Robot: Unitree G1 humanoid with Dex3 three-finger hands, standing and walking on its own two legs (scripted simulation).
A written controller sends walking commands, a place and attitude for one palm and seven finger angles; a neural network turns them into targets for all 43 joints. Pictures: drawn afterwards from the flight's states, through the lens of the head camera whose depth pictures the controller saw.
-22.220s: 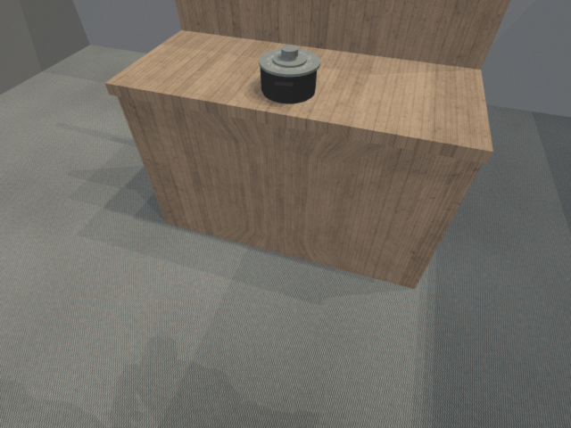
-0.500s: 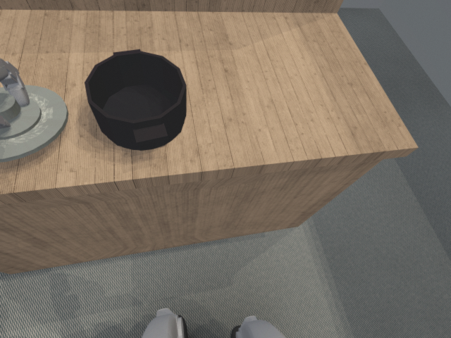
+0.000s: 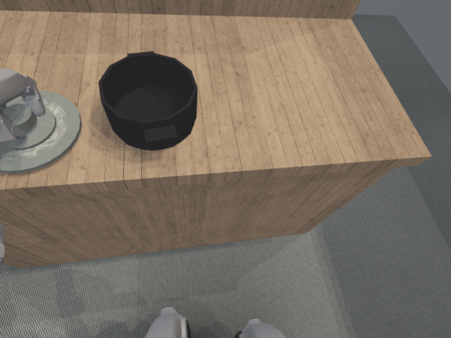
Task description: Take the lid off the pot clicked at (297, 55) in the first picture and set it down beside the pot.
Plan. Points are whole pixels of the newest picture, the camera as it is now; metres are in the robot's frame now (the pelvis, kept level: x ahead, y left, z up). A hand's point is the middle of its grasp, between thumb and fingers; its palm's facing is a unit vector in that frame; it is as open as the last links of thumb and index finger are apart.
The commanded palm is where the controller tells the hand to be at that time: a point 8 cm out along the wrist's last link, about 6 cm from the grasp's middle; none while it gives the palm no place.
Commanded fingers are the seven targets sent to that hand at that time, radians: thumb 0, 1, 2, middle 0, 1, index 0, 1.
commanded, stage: open the fingers wide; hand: left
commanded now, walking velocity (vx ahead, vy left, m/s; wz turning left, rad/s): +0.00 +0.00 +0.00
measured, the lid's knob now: (18, 118) +0.50 +0.33 +0.04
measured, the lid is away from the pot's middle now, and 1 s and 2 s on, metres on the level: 0.23 0.23 0.23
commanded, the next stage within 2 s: raise the empty hand in 0.86 s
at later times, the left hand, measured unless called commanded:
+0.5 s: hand (5, 118) +0.48 +0.33 +0.07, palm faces -0.45 -0.11 -0.89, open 9.2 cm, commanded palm +0.52 +0.32 +0.12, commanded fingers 0.00 0.04 0.62 -0.35 -0.91 -0.35 -0.90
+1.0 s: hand (4, 117) +0.48 +0.33 +0.07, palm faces -0.44 -0.11 -0.89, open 11.0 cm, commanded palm +0.51 +0.32 +0.13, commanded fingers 0.00 -0.01 0.64 -0.34 -0.87 -0.34 -0.87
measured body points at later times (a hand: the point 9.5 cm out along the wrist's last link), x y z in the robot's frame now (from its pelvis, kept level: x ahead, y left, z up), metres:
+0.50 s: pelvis +0.00 +0.00 +0.00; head +0.11 +0.03 +0.43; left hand +0.50 +0.33 +0.12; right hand -0.02 -0.29 -0.11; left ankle +0.04 +0.08 -0.69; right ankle -0.03 -0.15 -0.69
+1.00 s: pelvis -0.01 +0.00 +0.00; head +0.11 +0.04 +0.43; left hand +0.50 +0.33 +0.12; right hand -0.02 -0.28 -0.11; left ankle +0.04 +0.08 -0.69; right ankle -0.03 -0.15 -0.69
